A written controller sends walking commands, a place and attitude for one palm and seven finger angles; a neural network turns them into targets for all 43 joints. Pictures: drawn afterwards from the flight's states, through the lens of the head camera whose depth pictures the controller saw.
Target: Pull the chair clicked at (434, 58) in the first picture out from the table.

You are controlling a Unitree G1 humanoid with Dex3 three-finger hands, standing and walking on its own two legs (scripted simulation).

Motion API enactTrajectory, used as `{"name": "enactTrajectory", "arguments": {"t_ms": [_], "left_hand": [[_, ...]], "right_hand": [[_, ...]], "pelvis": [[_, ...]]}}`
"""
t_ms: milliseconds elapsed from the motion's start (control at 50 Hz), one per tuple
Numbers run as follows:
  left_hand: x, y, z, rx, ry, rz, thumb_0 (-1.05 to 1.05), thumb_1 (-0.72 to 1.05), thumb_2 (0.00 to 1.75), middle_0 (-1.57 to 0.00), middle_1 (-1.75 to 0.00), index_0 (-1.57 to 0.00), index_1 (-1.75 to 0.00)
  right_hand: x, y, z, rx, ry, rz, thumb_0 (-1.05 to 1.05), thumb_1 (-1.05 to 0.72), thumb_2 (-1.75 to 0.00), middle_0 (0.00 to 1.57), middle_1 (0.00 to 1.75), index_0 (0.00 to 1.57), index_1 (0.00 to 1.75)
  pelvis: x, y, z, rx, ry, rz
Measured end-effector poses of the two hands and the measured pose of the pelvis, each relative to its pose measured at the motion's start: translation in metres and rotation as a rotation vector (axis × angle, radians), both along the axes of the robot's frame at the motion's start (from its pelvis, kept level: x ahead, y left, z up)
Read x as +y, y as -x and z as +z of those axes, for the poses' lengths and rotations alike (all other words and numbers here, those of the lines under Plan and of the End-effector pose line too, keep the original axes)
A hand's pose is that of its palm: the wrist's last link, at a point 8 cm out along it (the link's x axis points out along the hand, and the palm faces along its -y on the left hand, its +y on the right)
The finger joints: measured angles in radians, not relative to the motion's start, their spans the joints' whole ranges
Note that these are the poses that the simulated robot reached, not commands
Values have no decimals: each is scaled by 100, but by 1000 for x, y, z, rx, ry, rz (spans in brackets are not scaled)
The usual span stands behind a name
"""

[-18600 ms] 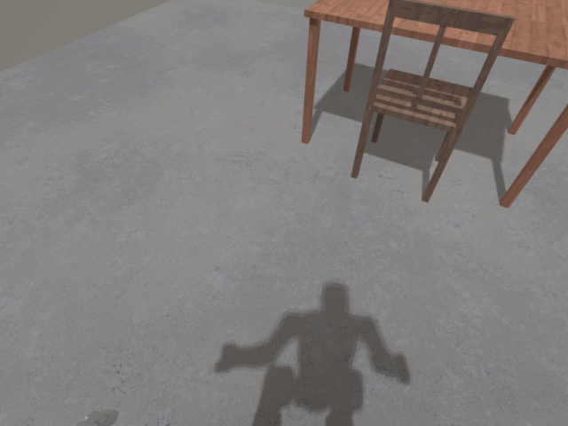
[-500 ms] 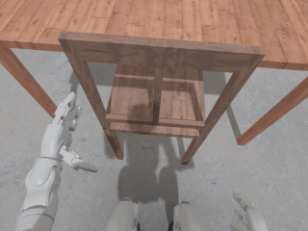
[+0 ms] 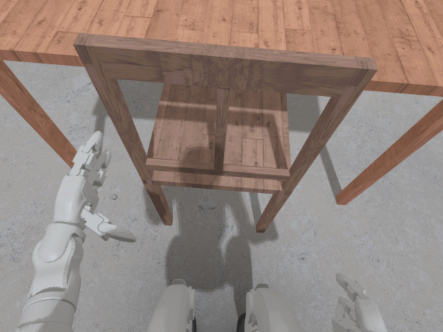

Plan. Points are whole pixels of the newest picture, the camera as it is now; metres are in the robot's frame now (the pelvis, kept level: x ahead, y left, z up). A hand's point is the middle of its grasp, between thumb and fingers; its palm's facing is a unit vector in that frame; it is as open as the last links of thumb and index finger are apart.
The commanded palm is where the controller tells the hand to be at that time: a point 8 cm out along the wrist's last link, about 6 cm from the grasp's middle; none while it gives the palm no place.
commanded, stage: aim the fingers beside a spindle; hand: left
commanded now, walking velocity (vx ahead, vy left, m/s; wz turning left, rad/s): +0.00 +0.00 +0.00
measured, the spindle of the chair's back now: (220, 134) +0.48 +0.01 +0.01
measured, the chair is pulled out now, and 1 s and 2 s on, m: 0.00 0.00 0.00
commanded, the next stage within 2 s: push the fingers through the gap in 1.30 s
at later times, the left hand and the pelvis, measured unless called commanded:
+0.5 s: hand (106, 188) +0.35 +0.20 +0.04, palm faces -0.06 -1.00 -0.05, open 16.9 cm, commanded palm +0.33 +0.25 +0.02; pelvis +0.01 +0.01 +0.01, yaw +0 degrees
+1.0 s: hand (117, 203) +0.33 +0.19 +0.01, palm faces -0.11 -0.99 -0.01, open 16.9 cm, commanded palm +0.32 +0.25 +0.03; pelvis +0.00 +0.01 +0.00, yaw +0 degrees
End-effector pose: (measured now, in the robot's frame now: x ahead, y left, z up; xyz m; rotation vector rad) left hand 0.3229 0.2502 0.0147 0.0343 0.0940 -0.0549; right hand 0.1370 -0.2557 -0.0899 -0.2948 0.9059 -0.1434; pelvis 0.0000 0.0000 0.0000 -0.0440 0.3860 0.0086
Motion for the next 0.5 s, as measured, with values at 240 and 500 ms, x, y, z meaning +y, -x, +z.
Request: {"name": "enactTrajectory", "arguments": {"t_ms": [240,500], "left_hand": [[8,-10,7,6,7,-6,-1,-50,30,-7,-8,-6,-8],[6,-5,24,-89,-14,-5,-2,-50,30,-7,-8,-6,-8]], "right_hand": [[5,6,1,15,-11,-14,1,-90,-90,20,30,20,30],[15,-5,5,6,-10,11,1,-90,-90,20,30,20,30]], "pelvis": [[5,-3,3,8,0,-3],[12,-7,6,2,6,2]]}}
